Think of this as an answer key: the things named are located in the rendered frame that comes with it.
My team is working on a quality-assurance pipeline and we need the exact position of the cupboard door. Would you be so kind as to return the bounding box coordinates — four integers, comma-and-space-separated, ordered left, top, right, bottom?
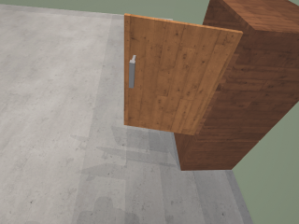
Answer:
123, 13, 243, 135

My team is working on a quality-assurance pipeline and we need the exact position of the handle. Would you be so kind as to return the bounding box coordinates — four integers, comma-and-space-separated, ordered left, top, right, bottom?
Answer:
129, 55, 136, 89

